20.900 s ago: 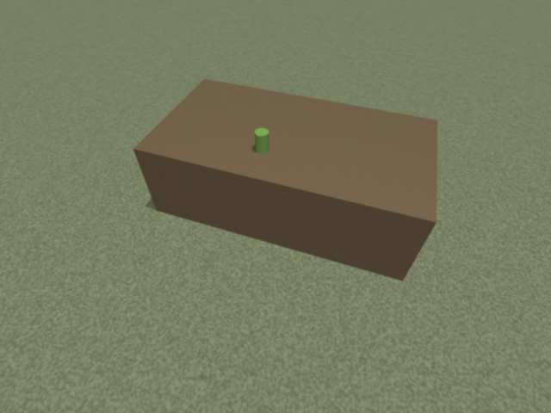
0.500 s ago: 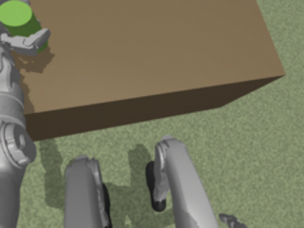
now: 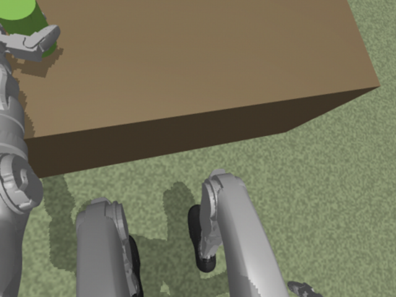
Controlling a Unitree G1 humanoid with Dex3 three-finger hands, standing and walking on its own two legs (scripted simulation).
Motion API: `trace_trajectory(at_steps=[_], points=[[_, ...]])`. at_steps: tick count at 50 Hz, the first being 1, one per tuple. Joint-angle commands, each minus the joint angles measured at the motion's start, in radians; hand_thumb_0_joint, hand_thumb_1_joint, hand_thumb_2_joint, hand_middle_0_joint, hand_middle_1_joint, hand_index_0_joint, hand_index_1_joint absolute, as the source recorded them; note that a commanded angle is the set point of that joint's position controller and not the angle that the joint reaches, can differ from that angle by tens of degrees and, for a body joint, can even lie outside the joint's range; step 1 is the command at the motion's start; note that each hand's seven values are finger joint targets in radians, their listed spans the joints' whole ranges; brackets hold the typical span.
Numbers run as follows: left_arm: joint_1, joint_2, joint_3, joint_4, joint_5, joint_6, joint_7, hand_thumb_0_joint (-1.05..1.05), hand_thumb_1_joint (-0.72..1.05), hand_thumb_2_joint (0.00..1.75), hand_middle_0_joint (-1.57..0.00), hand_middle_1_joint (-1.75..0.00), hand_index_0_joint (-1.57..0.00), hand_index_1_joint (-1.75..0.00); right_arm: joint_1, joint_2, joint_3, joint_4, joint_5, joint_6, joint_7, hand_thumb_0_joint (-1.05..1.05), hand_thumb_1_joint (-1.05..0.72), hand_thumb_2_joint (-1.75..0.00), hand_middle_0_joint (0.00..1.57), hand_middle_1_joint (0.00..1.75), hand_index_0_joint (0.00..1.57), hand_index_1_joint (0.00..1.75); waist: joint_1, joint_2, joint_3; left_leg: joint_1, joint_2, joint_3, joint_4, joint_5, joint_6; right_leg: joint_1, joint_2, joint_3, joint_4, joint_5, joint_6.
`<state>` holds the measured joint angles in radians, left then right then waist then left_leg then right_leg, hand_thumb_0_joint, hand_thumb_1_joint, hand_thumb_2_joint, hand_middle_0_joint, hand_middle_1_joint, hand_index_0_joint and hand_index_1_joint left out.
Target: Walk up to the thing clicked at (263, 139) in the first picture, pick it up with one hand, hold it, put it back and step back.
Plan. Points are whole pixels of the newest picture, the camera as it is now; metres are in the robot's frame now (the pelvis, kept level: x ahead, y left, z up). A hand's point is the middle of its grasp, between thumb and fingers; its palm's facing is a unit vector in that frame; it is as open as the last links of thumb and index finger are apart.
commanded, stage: lower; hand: left
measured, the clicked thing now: (26, 25) +0.59 +0.18 +0.01
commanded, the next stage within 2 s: loosen in 0.08 s
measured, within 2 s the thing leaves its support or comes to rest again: neither
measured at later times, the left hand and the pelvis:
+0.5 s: hand (24, 19) +0.60 +0.18 +0.01, palm faces +0.09 -1.00 -0.02, open 9.2 cm; pelvis +0.00 +0.00 -0.01, yaw +0 degrees
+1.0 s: hand out of the picture +0.61 +0.20 +0.06, palm faces +0.14 -0.99 -0.05, open 15.9 cm; pelvis +0.00 +0.00 +0.00, yaw +0 degrees
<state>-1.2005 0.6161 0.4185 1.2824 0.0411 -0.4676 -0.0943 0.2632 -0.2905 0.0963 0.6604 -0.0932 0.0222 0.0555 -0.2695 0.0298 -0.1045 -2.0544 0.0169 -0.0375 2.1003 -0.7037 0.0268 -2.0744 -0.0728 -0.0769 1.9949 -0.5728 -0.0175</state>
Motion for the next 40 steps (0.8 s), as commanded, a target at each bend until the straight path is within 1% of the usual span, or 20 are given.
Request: trace_trajectory(at_steps=[1, 4, 6, 8, 9, 10, 12, 15, 18, 19, 21, 23, 26, 28, 31, 33, 34, 37, 38, 40], points=[[-0.474, 0.219, 0.012, -0.213, -0.010, -0.077, 0.005, 0.00, 0.25, 1.34, -1.34, -1.47, -1.35, -1.48, 0.232, -0.217, -0.074, -0.001, -0.002, 0.002, -0.014, 0.00, -0.90, -0.90, 0.20, 0.30, 0.20, 0.30, -0.024, 0.205, -0.717, 0.368, -0.021, 0.002, -0.238, 0.186, 0.001, 0.492, 0.043, 0.027, -0.190, 0.156, -0.023], [-0.487, 0.223, 0.005, -0.213, 0.000, -0.080, 0.009, 0.00, 0.26, 1.34, -1.34, -1.47, -1.35, -1.48, 0.229, -0.217, -0.068, -0.002, -0.005, 0.003, -0.012, 0.00, -0.89, -0.90, 0.20, 0.30, 0.20, 0.30, -0.029, 0.224, -0.710, 0.362, -0.021, -0.003, -0.242, 0.168, -0.001, 0.470, 0.042, 0.019, -0.183, 0.138, -0.024], [-0.488, 0.246, 0.019, -0.234, 0.001, -0.082, 0.014, 0.00, 0.28, 1.34, -1.34, -1.46, -1.34, -1.47, 0.230, -0.221, -0.071, -0.003, -0.004, 0.004, -0.013, 0.00, -0.89, -0.90, 0.20, 0.30, 0.20, 0.30, -0.015, 0.242, -0.742, 0.400, -0.021, -0.008, -0.245, 0.189, -0.006, 0.461, 0.042, 0.015, -0.171, 0.149, -0.027], [-0.466, 0.170, -0.026, -0.167, 0.005, -0.071, 0.005, 0.00, 0.30, 1.34, -1.34, -1.46, -1.34, -1.46, 0.228, -0.221, -0.066, -0.006, -0.003, 0.004, -0.010, 0.00, -0.89, -0.90, 0.20, 0.30, 0.20, 0.30, -0.043, 0.246, -0.705, 0.412, -0.018, -0.023, -0.249, 0.189, -0.010, 0.415, 0.040, 0.005, -0.164, 0.148, -0.030], [-0.483, 0.178, -0.023, -0.194, 0.001, -0.074, 0.004, 0.00, 0.29, 1.34, -1.33, -1.44, -1.33, -1.45, 0.228, -0.226, -0.070, -0.003, -0.002, 0.004, -0.012, 0.00, -0.89, -0.90, 0.20, 0.30, 0.20, 0.30, -0.041, 0.242, -0.691, 0.408, -0.017, -0.024, -0.247, 0.176, -0.008, 0.396, 0.040, 0.005, -0.169, 0.139, -0.029], [-0.484, 0.198, -0.017, -0.192, 0.006, -0.074, 0.006, 0.00, 0.24, 1.26, -1.41, -1.44, -1.41, -1.44, 0.228, -0.226, -0.066, 0.002, -0.004, 0.005, -0.013, 0.00, -0.91, -0.90, 0.20, 0.30, 0.20, 0.30, -0.040, 0.252, -0.683, 0.400, -0.018, -0.023, -0.242, 0.179, -0.008, 0.396, 0.039, 0.005, -0.165, 0.140, -0.029], [-0.492, 0.226, -0.001, -0.223, 0.003, -0.075, 0.005, 0.00, 0.11, 1.10, -1.25, -1.28, -1.28, -1.28, 0.230, -0.229, -0.067, -0.005, -0.004, 0.008, -0.012, 0.00, -0.91, -0.89, 0.20, 0.30, 0.20, 0.30, -0.028, 0.259, -0.713, 0.409, -0.019, -0.023, -0.250, 0.177, -0.010, 0.416, 0.039, 0.005, -0.164, 0.137, -0.029], [-0.476, 0.153, -0.023, -0.190, -0.025, -0.063, -0.006, 0.00, 0.03, 0.86, -1.12, -1.08, -1.14, -1.06, 0.232, -0.227, -0.066, -0.008, 0.002, 0.006, -0.009, 0.00, -0.91, -0.89, 0.20, 0.30, 0.20, 0.30, -0.034, 0.241, -0.695, 0.407, -0.020, -0.030, -0.252, 0.175, -0.012, 0.398, 0.036, 0.001, -0.158, 0.137, -0.030], [-0.485, 0.219, 0.003, -0.233, -0.015, -0.066, -0.002, 0.00, -0.05, 0.65, -1.01, -0.92, -1.02, -0.90, 0.223, -0.230, -0.067, -0.015, 0.000, 0.008, -0.013, 0.00, -0.91, -0.89, 0.20, 0.30, 0.20, 0.30, -0.017, 0.252, -0.728, 0.415, -0.020, -0.019, -0.237, 0.206, -0.010, 0.429, 0.037, 0.007, -0.155, 0.159, -0.029], [-0.504, 0.197, -0.009, -0.255, -0.017, -0.068, -0.001, 0.00, -0.13, 0.65, -0.93, -0.87, -0.94, -0.87, 0.234, -0.226, -0.071, -0.015, 0.000, 0.008, -0.011, 0.00, -0.92, -0.90, 0.20, 0.30, 0.20, 0.30, -0.027, 0.253, -0.761, 0.431, -0.021, -0.016, -0.233, 0.231, -0.010, 0.444, 0.038, 0.009, -0.154, 0.185, -0.030], [-0.492, 0.168, -0.017, -0.229, -0.020, -0.060, -0.004, 0.00, -0.26, 0.55, -0.84, -0.76, -0.84, -0.76, 0.236, -0.222, -0.073, -0.018, 0.002, 0.009, -0.010, 0.00, -0.92, -0.90, 0.20, 0.30, 0.20, 0.30, -0.031, 0.246, -0.738, 0.411, -0.023, -0.012, -0.238, 0.213, -0.008, 0.442, 0.037, 0.011, -0.160, 0.173, -0.029], [-0.452, 0.177, -0.006, -0.183, -0.020, -0.052, -0.002, 0.00, -0.29, 0.48, -0.76, -0.67, -0.76, -0.67, 0.232, -0.229, -0.069, -0.013, 0.003, 0.009, -0.012, 0.00, -0.92, -0.90, 0.20, 0.30, 0.20, 0.30, -0.034, 0.228, -0.696, 0.398, -0.021, -0.017, -0.231, 0.216, -0.007, 0.421, 0.038, 0.007, -0.164, 0.172, -0.028], [-0.469, 0.181, -0.011, -0.224, -0.017, -0.061, -0.002, 0.00, -0.34, 0.39, -0.66, -0.56, -0.65, -0.56, 0.227, -0.225, -0.066, -0.015, -0.001, 0.011, -0.010, 0.00, -0.92, -0.90, 0.20, 0.30, 0.20, 0.30, -0.022, 0.262, -0.708, 0.422, -0.021, -0.018, -0.236, 0.241, -0.012, 0.416, 0.036, 0.008, -0.154, 0.186, -0.031], [-0.498, 0.205, 0.004, -0.256, -0.018, -0.063, 0.001, 0.00, -0.35, 0.37, -0.61, -0.50, -0.60, -0.51, 0.235, -0.230, -0.074, -0.022, 0.002, 0.012, -0.011, 0.00, -0.92, -0.90, 0.20, 0.30, 0.20, 0.30, -0.025, 0.241, -0.740, 0.412, -0.022, -0.017, -0.233, 0.229, -0.008, 0.440, 0.037, 0.009, -0.155, 0.183, -0.029], [-0.448, 0.163, -0.012, -0.185, -0.018, -0.057, -0.001, 0.00, -0.40, 0.30, -0.50, -0.40, -0.49, -0.41, 0.228, -0.224, -0.068, -0.020, 0.001, 0.012, -0.009, 0.00, -0.92, -0.90, 0.20, 0.30, 0.20, 0.30, -0.033, 0.220, -0.695, 0.388, -0.022, -0.018, -0.238, 0.206, -0.007, 0.426, 0.038, 0.008, -0.159, 0.163, -0.028], [-0.476, 0.195, 0.001, -0.214, -0.019, -0.063, 0.001, 0.00, -0.42, 0.25, -0.44, -0.34, -0.43, -0.34, 0.226, -0.228, -0.068, -0.019, 0.000, 0.013, -0.010, 0.00, -0.92, -0.90, 0.20, 0.30, 0.20, 0.30, -0.033, 0.234, -0.707, 0.381, -0.023, -0.013, -0.228, 0.203, -0.005, 0.436, 0.037, 0.011, -0.158, 0.164, -0.027], [-0.479, 0.217, 0.015, -0.239, -0.017, -0.067, 0.003, 0.00, -0.44, 0.22, -0.41, -0.30, -0.40, -0.31, 0.233, -0.229, -0.069, -0.021, -0.001, 0.013, -0.011, 0.00, -0.92, -0.90, 0.20, 0.30, 0.20, 0.30, -0.018, 0.231, -0.737, 0.393, -0.023, -0.011, -0.230, 0.215, -0.006, 0.452, 0.039, 0.013, -0.157, 0.174, -0.027], [-0.471, 0.188, -0.003, -0.206, -0.013, -0.061, 0.001, 0.00, -0.50, 0.15, -0.33, -0.22, -0.31, -0.23, 0.226, -0.225, -0.069, -0.022, 0.001, 0.013, -0.009, 0.00, -0.93, -0.90, 0.20, 0.30, 0.20, 0.30, -0.028, 0.236, -0.717, 0.389, -0.025, -0.014, -0.238, 0.201, -0.007, 0.439, 0.036, 0.011, -0.155, 0.159, -0.029], [-0.492, 0.198, -0.001, -0.219, -0.019, -0.063, 0.003, 0.00, -0.42, 0.21, -0.25, -0.21, -0.23, -0.22, 0.221, -0.226, -0.071, -0.020, 0.001, 0.012, -0.012, 0.00, -0.90, -0.90, 0.20, 0.30, 0.20, 0.30, -0.035, 0.210, -0.715, 0.362, -0.023, -0.008, -0.225, 0.180, 0.000, 0.448, 0.041, 0.016, -0.164, 0.150, -0.024], [-0.533, 0.265, 0.020, -0.291, -0.015, -0.070, 0.005, 0.00, -0.42, 0.22, -0.20, -0.20, -0.19, -0.21, 0.227, -0.227, -0.068, -0.017, 0.001, 0.013, -0.014, 0.00, -0.89, -0.90, 0.20, 0.30, 0.20, 0.30, -0.016, 0.257, -0.741, 0.377, -0.024, 0.002, -0.230, 0.187, -0.002, 0.473, 0.040, 0.024, -0.165, 0.154, -0.025]])
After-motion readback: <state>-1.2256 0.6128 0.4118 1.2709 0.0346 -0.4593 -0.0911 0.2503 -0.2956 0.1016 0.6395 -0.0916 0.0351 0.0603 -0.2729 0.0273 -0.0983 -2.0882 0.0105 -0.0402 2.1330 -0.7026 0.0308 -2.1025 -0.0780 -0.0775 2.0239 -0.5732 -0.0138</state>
